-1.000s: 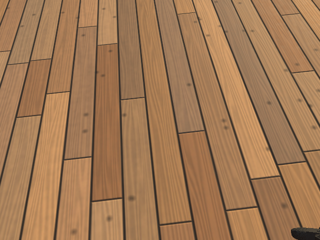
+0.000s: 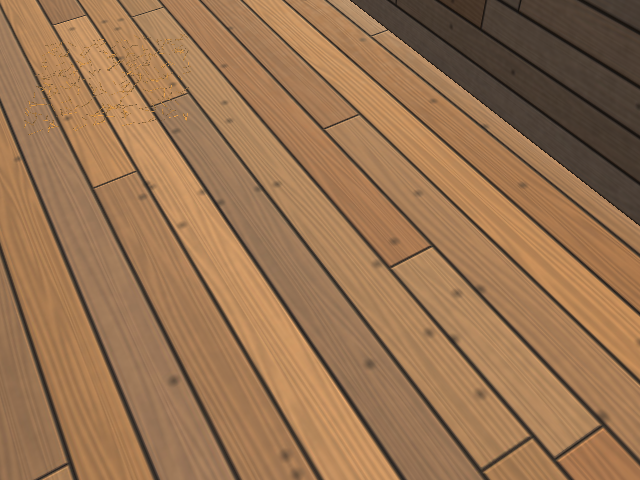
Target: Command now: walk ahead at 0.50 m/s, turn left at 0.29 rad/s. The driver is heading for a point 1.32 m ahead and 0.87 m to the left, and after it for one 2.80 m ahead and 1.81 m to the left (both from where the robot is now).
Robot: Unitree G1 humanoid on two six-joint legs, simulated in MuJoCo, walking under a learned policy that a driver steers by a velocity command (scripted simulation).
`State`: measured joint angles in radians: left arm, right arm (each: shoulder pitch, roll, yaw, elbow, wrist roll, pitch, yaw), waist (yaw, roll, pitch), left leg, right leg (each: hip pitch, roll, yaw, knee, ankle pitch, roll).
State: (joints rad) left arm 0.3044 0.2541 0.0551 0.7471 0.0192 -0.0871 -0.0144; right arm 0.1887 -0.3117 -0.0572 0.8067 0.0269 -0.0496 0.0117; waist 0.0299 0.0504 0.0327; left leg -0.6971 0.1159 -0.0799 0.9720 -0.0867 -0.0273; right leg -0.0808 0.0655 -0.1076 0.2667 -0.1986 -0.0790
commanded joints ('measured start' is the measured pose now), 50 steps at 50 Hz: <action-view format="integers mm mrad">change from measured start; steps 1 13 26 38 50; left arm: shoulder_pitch -64 -34 -212 37 -183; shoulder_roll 145 224 88 260 192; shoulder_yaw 36 55 -2 68 48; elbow -54 0 -121 -82 -44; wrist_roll -1 -30 -3 0 -16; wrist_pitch -24 50 -10 -33 33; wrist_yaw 14 59 21 5 40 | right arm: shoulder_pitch -28 196 76 283 30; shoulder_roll -39 -172 -147 -72 -47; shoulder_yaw -8 -73 -54 -18 -32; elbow -54 -106 -159 -190 -259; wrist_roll -4 -4 -7 3 -12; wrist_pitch -12 1 -9 4 86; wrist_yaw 10 40 -20 -32 -16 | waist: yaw -7 -192 -55 2 -26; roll -95 -98 19 -342 -164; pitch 16 -190 -43 -330 -123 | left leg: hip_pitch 37 588 397 -38 148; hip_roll -5 -164 -45 -186 -46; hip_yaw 5 117 -140 -105 47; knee -165 -439 -728 299 -74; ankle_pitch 193 -10 150 -548 -113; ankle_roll -1 206 276 22 -36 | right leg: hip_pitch -46 27 -454 372 -36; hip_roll -250 -270 -121 -520 -351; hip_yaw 40 -95 146 895 104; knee -151 591 484 94 8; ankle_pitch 287 870 143 73 548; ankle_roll -100 24 165 -195 -137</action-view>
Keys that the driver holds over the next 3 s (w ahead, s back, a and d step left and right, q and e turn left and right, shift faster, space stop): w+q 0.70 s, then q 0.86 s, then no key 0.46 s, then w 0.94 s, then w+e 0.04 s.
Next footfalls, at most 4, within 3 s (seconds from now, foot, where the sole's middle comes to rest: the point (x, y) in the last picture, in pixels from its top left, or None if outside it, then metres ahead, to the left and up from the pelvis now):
0.26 left None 0.32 0.15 -0.78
0.72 right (349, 411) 0.64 0.02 -0.78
1.20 left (225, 437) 0.57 0.28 -0.78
1.60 right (305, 368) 0.74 0.12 -0.78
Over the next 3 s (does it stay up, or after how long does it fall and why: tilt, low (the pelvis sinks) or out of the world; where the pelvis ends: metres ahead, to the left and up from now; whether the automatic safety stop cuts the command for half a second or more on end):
stays up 0.77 0.48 -0.01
